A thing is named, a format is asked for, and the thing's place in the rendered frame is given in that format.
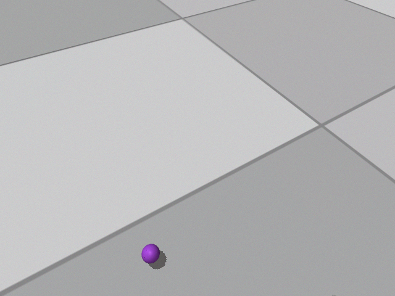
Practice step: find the ball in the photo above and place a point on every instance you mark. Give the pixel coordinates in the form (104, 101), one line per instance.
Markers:
(150, 253)

